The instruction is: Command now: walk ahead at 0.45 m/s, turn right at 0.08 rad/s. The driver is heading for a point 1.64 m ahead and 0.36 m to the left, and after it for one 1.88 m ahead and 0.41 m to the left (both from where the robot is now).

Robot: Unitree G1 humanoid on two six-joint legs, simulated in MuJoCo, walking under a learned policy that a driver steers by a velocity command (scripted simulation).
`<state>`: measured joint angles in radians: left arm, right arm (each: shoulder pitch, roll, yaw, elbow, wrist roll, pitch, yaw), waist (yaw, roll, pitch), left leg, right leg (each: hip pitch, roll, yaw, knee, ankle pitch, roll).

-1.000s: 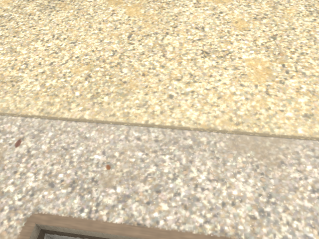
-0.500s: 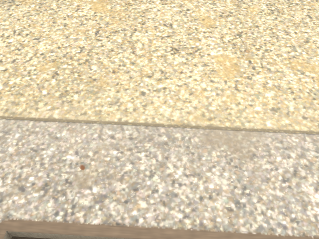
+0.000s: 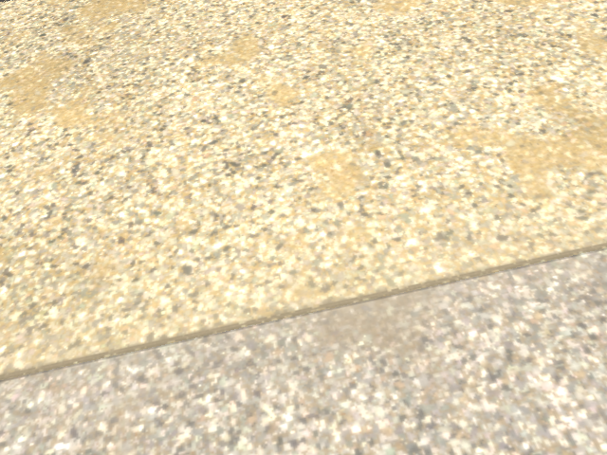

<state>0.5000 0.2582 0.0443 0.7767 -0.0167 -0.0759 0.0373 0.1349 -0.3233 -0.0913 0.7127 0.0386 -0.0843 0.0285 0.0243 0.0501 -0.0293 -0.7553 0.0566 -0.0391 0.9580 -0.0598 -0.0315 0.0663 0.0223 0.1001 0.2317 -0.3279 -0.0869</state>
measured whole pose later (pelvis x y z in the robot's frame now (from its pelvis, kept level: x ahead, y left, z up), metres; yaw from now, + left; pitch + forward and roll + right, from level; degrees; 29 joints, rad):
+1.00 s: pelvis +0.69 +0.06 +0.00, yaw +25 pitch -1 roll +0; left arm 0.45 0.25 0.01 0.80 0.00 -0.10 -0.01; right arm 0.15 -0.28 -0.03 0.68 0.03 -0.06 0.03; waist 0.08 0.05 0.01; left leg -0.61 0.06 -0.05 0.94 -0.17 0.03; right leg -0.06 0.02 -0.03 0.28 -0.21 -0.05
